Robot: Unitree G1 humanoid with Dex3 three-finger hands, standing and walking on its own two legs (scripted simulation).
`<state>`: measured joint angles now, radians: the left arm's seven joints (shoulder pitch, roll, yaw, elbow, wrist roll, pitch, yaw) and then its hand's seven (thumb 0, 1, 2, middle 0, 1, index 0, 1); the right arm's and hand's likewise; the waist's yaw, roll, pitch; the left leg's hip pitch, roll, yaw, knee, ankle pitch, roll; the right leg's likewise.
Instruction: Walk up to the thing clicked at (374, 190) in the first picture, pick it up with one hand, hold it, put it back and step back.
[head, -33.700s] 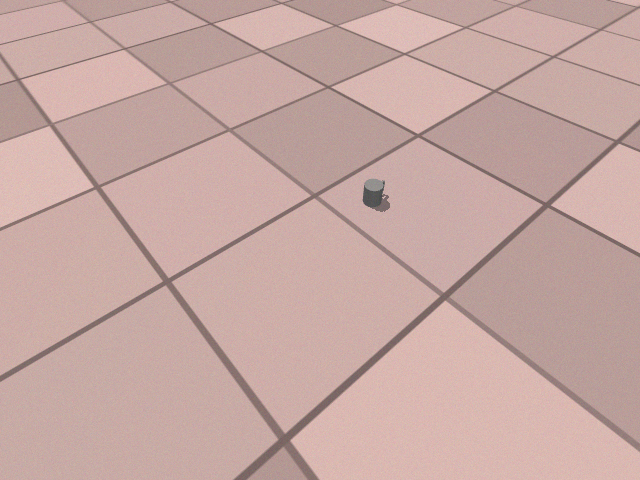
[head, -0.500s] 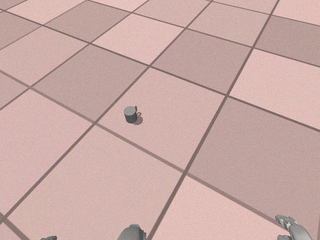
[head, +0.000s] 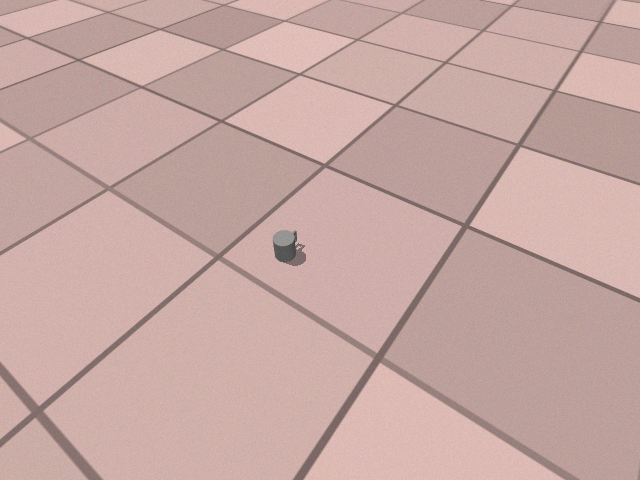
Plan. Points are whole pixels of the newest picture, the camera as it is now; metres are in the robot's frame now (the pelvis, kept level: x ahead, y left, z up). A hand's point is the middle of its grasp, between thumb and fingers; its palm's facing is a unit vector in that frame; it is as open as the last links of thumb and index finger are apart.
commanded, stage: step back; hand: left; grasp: from above
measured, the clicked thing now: (287, 243) +1.13 +0.17 -0.71
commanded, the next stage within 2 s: stand in 0.70 s
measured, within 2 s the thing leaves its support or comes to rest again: neither
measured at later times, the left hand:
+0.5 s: hand out of the picture +0.10 +0.29 -0.15, palm faces +0.00 -0.93 -0.38, open 7.4 cm
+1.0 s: hand out of the picture +0.16 +0.27 -0.13, palm faces -0.03 -0.94 -0.33, open 7.4 cm
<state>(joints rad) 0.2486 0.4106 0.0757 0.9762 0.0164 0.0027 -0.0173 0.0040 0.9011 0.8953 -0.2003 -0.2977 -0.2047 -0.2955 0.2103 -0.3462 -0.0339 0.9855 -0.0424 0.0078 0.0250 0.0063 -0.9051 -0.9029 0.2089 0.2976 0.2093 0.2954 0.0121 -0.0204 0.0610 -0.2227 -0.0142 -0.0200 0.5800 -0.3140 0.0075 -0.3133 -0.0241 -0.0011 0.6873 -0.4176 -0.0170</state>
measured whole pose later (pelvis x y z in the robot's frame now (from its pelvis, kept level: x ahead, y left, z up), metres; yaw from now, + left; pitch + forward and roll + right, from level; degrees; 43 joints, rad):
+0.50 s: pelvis +0.03 +0.02 +0.00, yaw -1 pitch -3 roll -1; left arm 0.18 0.38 0.05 1.03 0.01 -0.03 0.00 0.00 0.90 0.90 -0.20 -0.30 -0.20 -0.30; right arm 0.15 -0.35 -0.04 1.03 -0.02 -0.01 0.01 0.00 -0.91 -0.90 0.21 0.30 0.21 0.30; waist 0.00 0.01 0.08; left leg -0.24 0.03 0.01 0.61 -0.33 0.00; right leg -0.24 0.00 -0.01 0.56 -0.26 0.00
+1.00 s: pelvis +0.04 +0.02 +0.02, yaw -1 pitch -3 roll +0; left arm 0.03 0.34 0.00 1.10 0.00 -0.01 0.00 0.00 0.90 0.90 -0.20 -0.30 -0.20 -0.30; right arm 0.06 -0.35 -0.01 1.12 0.00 -0.02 0.00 0.00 -0.91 -0.90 0.21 0.30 0.21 0.29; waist -0.01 0.00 0.08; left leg -0.09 0.00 0.02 0.34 -0.20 0.00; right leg -0.12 -0.02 0.00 0.37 -0.19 0.01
